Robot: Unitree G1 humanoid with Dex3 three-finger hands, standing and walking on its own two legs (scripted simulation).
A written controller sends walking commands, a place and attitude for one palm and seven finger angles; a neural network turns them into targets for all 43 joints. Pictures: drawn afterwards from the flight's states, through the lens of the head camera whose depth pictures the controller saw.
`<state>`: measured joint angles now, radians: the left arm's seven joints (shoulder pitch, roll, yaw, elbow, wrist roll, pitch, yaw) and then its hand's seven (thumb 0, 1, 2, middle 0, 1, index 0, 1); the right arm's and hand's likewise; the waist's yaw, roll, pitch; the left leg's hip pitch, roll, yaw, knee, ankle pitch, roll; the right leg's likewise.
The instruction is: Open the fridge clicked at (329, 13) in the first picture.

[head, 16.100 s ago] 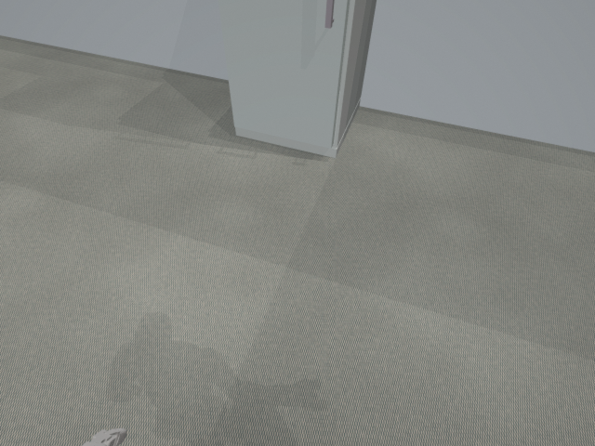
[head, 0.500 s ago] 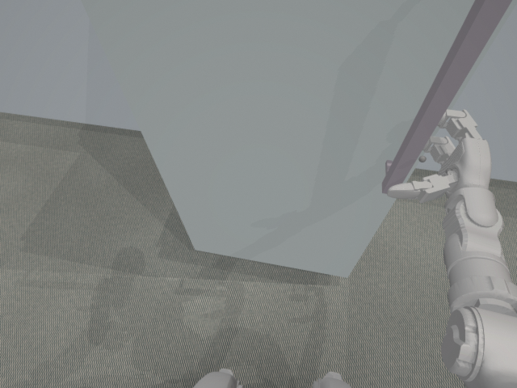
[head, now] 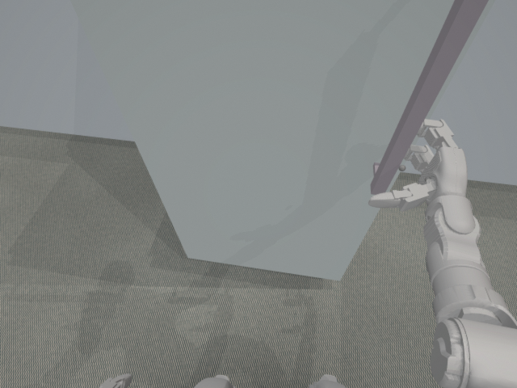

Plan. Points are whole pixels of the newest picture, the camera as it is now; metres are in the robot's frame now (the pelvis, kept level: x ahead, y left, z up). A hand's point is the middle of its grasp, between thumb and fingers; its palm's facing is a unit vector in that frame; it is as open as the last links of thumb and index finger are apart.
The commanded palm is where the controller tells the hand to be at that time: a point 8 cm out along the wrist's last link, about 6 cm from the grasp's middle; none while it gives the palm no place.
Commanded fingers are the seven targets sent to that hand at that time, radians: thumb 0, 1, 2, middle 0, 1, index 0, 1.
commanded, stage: slide the fingers in behind the handle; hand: right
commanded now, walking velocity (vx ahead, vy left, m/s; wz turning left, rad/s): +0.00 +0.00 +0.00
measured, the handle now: (418, 91) +0.52 -0.15 +0.19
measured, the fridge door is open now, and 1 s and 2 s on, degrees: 0 0 0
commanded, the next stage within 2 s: grip the handle and tug to test in 1.06 s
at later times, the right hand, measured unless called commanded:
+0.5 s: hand (386, 165) +0.45 -0.13 +0.10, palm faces +0.02 +1.00 +0.02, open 13.9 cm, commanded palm +0.42 -0.18 +0.10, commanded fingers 0.00 0.50 -0.30 0.30 1.20 0.30 1.20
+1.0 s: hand (383, 165) +0.45 -0.13 +0.10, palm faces +0.04 +1.00 +0.00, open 14.1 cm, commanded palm +0.42 -0.17 +0.10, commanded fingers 0.00 0.50 -0.30 0.30 1.20 0.30 1.20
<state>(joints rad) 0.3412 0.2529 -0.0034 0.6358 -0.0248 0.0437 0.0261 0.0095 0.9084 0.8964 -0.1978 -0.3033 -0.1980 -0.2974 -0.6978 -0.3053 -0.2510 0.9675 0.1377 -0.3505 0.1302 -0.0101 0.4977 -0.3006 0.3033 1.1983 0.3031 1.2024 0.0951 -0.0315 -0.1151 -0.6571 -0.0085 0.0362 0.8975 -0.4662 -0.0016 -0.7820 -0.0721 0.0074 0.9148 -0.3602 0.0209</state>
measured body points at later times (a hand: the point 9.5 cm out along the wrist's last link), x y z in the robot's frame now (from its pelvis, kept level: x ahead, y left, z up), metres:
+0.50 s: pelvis +0.01 +0.00 +0.00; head +0.06 +0.00 +0.45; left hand +0.05 +0.26 -0.12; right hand +0.45 -0.18 +0.10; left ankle -0.02 +0.12 -0.69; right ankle +0.05 -0.13 -0.69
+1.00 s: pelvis +0.01 +0.00 +0.00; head +0.06 +0.00 +0.45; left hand +0.06 +0.26 -0.12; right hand +0.44 -0.18 +0.10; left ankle -0.02 +0.12 -0.69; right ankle +0.05 -0.13 -0.69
